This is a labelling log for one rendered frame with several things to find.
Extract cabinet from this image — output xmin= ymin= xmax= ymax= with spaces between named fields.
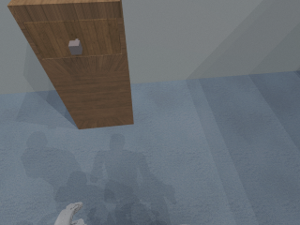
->
xmin=7 ymin=0 xmax=134 ymax=129

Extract drawer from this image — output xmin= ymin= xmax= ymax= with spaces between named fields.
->
xmin=23 ymin=18 xmax=121 ymax=59

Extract handle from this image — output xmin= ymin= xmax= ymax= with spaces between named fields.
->
xmin=68 ymin=38 xmax=83 ymax=55

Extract left robot hand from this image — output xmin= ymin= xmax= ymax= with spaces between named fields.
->
xmin=53 ymin=202 xmax=87 ymax=225

